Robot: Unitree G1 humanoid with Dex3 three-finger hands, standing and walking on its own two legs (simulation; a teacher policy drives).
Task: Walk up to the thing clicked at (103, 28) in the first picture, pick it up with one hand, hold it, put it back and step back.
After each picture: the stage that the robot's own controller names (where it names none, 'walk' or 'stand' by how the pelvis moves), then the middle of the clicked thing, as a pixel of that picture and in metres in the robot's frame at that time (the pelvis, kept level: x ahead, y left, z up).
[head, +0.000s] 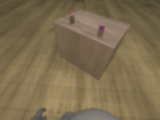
stand; (100, 31) +0.96 -0.08 +0.02
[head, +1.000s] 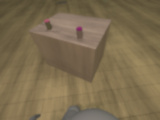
walk; (79, 33) +0.83 +0.19 +0.04
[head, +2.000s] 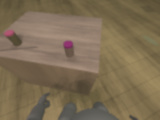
stand; (69, 49) +0.48 +0.18 +0.06
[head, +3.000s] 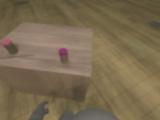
walk; (63, 56) +0.47 +0.23 +0.03
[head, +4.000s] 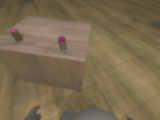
stand; (62, 43) +0.61 +0.28 +0.04
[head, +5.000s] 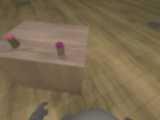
stand; (60, 49) +0.56 +0.28 +0.02
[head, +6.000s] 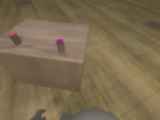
stand; (60, 46) +0.61 +0.30 +0.01
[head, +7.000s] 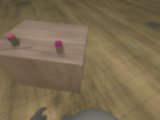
stand; (59, 47) +0.58 +0.30 +0.01
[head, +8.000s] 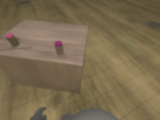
stand; (59, 47) +0.58 +0.30 +0.01
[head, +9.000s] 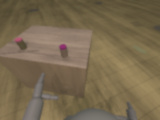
rise first; (63, 51) +0.57 +0.29 +0.02
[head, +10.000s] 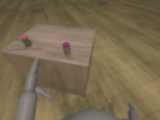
go down; (66, 49) +0.60 +0.28 +0.02
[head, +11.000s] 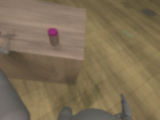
go down; (53, 37) +0.56 +0.26 +0.05
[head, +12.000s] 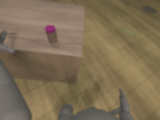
close in; (51, 34) +0.58 +0.27 +0.06
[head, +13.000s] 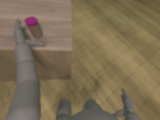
close in; (34, 28) +0.59 +0.30 +0.09
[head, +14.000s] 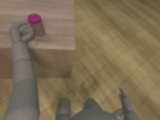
close; (37, 26) +0.58 +0.29 +0.10
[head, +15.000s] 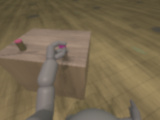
lift; (63, 51) +0.58 +0.28 +0.05
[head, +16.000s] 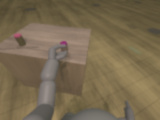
close; (64, 48) +0.61 +0.28 +0.03
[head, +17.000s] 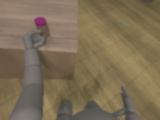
hold; (42, 28) +0.59 +0.29 +0.09
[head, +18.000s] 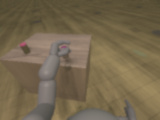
hold; (64, 52) +0.61 +0.29 +0.04
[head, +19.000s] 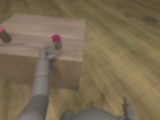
hold; (57, 42) +0.60 +0.28 +0.04
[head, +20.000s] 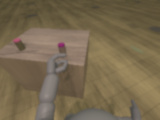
hold; (62, 49) +0.61 +0.30 +0.05
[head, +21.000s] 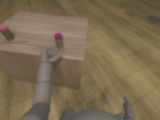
stand; (59, 40) +0.61 +0.28 +0.04
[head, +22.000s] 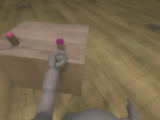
stand; (60, 45) +0.60 +0.28 +0.06
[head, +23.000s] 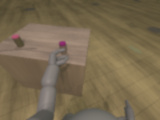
close; (63, 47) +0.61 +0.28 +0.03
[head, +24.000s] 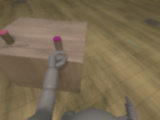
hold; (58, 43) +0.59 +0.29 +0.06
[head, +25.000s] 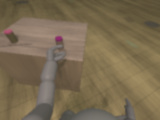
close; (59, 43) +0.62 +0.29 +0.04
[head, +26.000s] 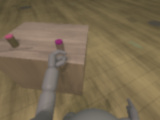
hold; (59, 46) +0.59 +0.29 +0.06
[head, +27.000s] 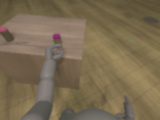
close; (57, 41) +0.62 +0.29 +0.04
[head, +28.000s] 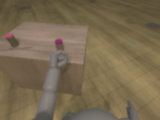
hold; (59, 46) +0.60 +0.29 +0.06
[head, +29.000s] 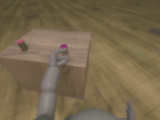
hold; (64, 50) +0.61 +0.28 +0.03
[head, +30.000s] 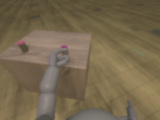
hold; (64, 52) +0.60 +0.28 +0.03
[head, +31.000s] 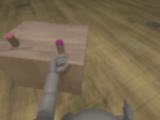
hold; (60, 46) +0.59 +0.29 +0.03
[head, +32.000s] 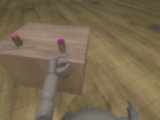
close; (61, 46) +0.61 +0.29 +0.05
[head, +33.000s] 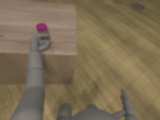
hold; (43, 33) +0.59 +0.29 +0.08
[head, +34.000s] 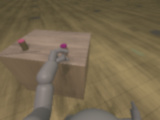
hold; (64, 50) +0.63 +0.29 +0.04
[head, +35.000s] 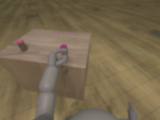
hold; (64, 51) +0.61 +0.28 +0.03
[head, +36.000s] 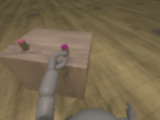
hold; (65, 51) +0.60 +0.28 +0.03
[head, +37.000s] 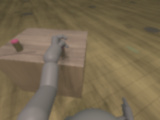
crouch; (61, 50) +0.61 +0.29 +0.02
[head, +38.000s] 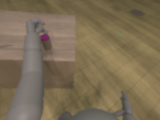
lower; (46, 42) +0.59 +0.29 +0.03
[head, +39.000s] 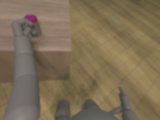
lower; (33, 26) +0.61 +0.30 +0.09
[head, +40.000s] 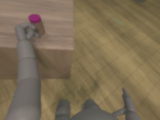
lower; (37, 25) +0.61 +0.30 +0.09
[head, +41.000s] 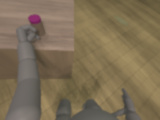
lower; (37, 26) +0.60 +0.30 +0.09
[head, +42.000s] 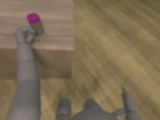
lower; (36, 25) +0.60 +0.30 +0.09
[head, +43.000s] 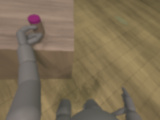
open; (37, 26) +0.60 +0.30 +0.09
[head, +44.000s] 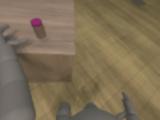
sink last; (38, 29) +0.61 +0.31 +0.08
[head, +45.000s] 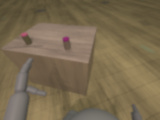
sink last; (66, 43) +0.64 +0.31 +0.06
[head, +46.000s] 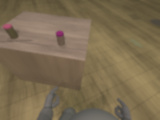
stand; (60, 38) +0.63 +0.29 +0.05
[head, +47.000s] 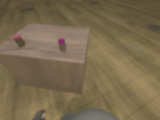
stand; (62, 45) +0.66 +0.30 +0.02
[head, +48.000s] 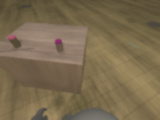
stand; (59, 45) +0.63 +0.32 +0.01
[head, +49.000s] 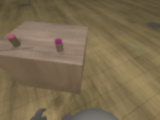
stand; (59, 45) +0.62 +0.32 +0.01
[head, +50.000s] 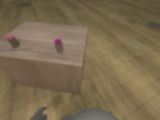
stand; (58, 46) +0.61 +0.32 +0.01
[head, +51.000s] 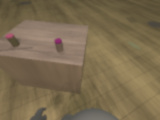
stand; (59, 45) +0.61 +0.32 +0.01
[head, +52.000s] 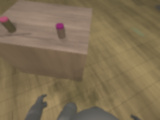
walk; (60, 31) +0.65 +0.29 +0.03
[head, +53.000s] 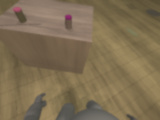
walk; (68, 22) +0.81 +0.26 +0.03
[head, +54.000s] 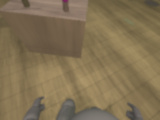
walk; (65, 5) +1.07 +0.39 +0.04
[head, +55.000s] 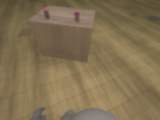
stand; (77, 17) +1.25 +0.28 +0.03
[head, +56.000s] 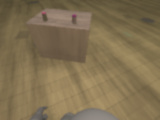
stand; (74, 19) +1.28 +0.30 +0.01
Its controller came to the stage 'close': yes
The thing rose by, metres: 0.00
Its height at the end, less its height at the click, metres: +0.00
